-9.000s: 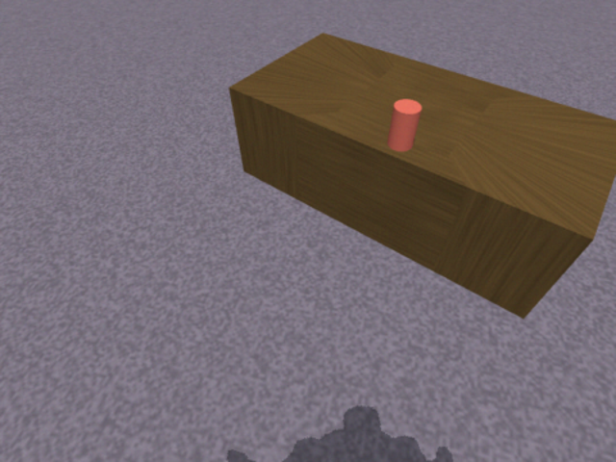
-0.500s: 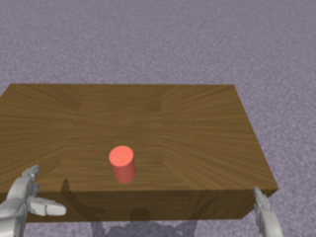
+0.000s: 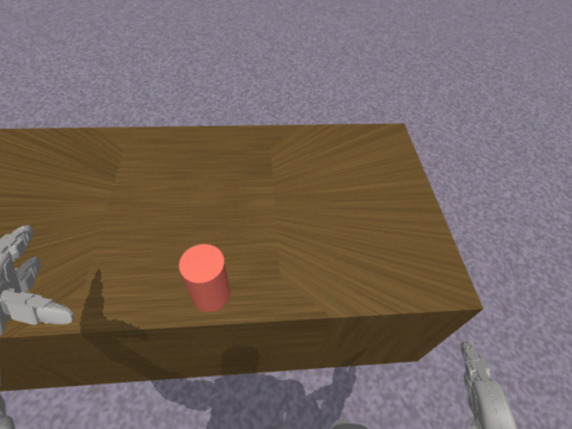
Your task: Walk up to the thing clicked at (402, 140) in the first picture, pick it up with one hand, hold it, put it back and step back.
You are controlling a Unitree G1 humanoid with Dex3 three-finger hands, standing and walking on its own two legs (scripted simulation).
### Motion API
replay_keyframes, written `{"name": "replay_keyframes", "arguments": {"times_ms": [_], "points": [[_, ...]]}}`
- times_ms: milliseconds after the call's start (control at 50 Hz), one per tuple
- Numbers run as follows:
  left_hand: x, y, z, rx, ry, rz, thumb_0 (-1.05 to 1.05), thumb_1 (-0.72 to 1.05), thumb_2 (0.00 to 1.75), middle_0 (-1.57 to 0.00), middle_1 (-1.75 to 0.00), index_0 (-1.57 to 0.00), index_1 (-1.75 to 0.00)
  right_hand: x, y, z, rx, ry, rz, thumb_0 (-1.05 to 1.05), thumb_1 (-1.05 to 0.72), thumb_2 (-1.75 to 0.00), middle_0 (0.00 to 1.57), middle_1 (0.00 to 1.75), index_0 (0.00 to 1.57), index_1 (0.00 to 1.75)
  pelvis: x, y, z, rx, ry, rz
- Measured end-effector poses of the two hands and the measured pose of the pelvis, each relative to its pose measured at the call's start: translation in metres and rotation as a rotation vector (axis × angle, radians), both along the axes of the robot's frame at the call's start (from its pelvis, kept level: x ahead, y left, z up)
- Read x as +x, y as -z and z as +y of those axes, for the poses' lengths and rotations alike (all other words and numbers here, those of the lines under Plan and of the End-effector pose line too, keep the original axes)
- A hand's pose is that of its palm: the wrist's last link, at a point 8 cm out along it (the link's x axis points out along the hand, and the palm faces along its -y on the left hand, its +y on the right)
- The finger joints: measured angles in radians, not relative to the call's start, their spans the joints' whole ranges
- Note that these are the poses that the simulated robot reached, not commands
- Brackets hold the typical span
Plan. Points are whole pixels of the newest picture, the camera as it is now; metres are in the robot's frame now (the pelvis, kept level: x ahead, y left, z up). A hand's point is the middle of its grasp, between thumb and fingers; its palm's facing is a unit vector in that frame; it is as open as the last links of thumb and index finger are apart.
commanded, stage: go down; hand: left
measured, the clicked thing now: (206, 279) +0.45 +0.15 -0.23
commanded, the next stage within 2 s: approach in 0.92 s
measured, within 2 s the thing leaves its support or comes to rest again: neither
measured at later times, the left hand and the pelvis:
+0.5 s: hand (43, 252) +0.38 +0.33 +0.03, palm faces +0.13 -0.99 -0.10, open 17.5 cm; pelvis +0.01 +0.00 -0.01, yaw +0 degrees
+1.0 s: hand (33, 232) +0.39 +0.34 +0.05, palm faces +0.13 -0.99 -0.08, open 17.4 cm; pelvis +0.01 +0.01 -0.01, yaw +0 degrees
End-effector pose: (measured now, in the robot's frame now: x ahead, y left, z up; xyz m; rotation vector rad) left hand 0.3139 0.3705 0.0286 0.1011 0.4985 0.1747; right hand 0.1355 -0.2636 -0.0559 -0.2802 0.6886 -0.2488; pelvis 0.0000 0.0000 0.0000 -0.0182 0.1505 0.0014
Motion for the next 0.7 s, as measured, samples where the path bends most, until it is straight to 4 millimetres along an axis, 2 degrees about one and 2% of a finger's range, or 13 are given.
{"name": "replay_keyframes", "arguments": {"times_ms": [160, 360, 700], "points": [[0.014, -0.007, 0.006, -0.009, 0.012, -0.048, -0.01, -0.53, 0.05, -0.05, -0.04, -0.07, -0.04, 0.006, 0.004, 0.006, 0.009, -0.015, 0.011, -0.01, 0.55, -0.04, 0.05, 0.05, 0.06, 0.05, 0.002, 0.002, -0.002, -0.001, -0.004, 0.029], [0.031, -0.009, 0.011, -0.02, 0.022, -0.089, -0.01, -0.55, 0.05, -0.06, -0.05, -0.08, -0.04, 0.012, 0.002, 0.004, -0.013, -0.008, 0.02, -0.01, 0.53, -0.05, 0.05, 0.05, 0.06, 0.05, 0.009, 0.005, 0.0, -0.005, -0.004, 0.058], [0.045, -0.018, 0.017, -0.029, 0.029, -0.143, -0.02, -0.55, 0.04, -0.06, -0.04, -0.07, -0.04, 0.022, 0.001, 0.011, -0.009, -0.015, 0.011, -0.01, 0.53, -0.05, 0.05, 0.05, 0.06, 0.05, 0.019, 0.007, 0.006, -0.014, -0.003, 0.07]]}}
